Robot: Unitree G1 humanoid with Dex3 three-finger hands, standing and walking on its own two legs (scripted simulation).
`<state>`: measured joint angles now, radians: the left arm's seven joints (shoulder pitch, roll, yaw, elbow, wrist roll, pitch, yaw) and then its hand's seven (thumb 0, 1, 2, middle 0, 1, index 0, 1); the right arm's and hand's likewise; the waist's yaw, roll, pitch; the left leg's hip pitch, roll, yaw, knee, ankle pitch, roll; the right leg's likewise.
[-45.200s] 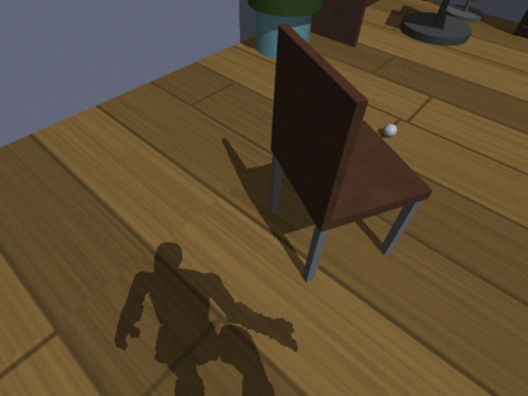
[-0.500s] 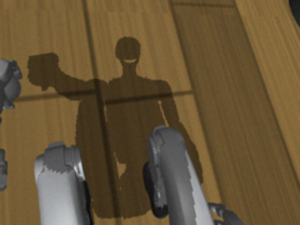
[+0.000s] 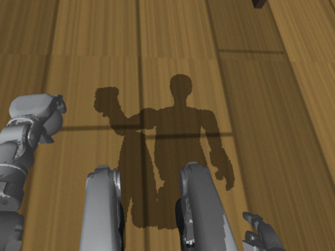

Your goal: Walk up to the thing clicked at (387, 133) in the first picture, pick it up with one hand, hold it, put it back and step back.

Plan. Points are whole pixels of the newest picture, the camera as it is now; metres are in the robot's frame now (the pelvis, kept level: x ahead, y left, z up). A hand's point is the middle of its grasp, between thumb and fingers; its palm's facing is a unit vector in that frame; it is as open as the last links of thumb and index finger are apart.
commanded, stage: lift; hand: left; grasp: from above
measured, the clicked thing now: (44, 120) +0.43 +0.29 -0.10
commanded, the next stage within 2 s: hold in 1.00 s
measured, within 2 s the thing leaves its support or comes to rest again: neither
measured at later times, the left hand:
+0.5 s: hand out of the picture +0.36 +0.26 +0.11, palm faces -0.45 -0.11 -0.89, open 9.9 cm
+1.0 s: hand out of the picture +0.38 +0.25 +0.20, palm faces -0.44 -0.11 -0.89, open 9.9 cm
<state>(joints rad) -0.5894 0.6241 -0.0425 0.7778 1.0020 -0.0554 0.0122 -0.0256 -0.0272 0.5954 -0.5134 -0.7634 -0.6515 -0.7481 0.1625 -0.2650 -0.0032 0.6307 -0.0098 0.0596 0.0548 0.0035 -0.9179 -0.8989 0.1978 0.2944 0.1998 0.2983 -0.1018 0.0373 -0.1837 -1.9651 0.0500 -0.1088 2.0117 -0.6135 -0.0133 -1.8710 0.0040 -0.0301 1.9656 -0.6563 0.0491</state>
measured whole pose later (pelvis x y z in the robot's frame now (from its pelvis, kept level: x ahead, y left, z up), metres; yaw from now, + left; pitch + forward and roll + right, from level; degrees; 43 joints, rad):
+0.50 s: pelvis +0.03 +0.00 +0.18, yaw +3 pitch +20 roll -3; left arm -0.32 0.50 -0.13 0.66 0.97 0.01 0.02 -0.02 -0.02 0.59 -0.51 -0.77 -0.65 -0.75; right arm 0.21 -0.23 -0.01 0.68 0.04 0.00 -0.04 0.01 -0.91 -0.90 0.20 0.29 0.20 0.30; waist -0.07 0.04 -0.17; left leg -1.21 0.06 -0.04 1.37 -0.50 -0.02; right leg -1.15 -0.01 -0.01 1.33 -0.53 0.03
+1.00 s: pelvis +0.07 +0.00 +0.28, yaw +3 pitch +11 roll -1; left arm -0.31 0.40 -0.18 0.78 0.99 0.04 0.10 -0.02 -0.04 0.63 -0.51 -0.77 -0.65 -0.76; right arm 0.26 -0.24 -0.04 0.73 0.05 -0.01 -0.04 0.01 -0.91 -0.90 0.20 0.29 0.20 0.30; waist -0.06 0.03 -0.10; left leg -0.70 0.06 0.01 0.89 -0.38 -0.02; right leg -0.66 -0.02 0.01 0.87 -0.40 0.03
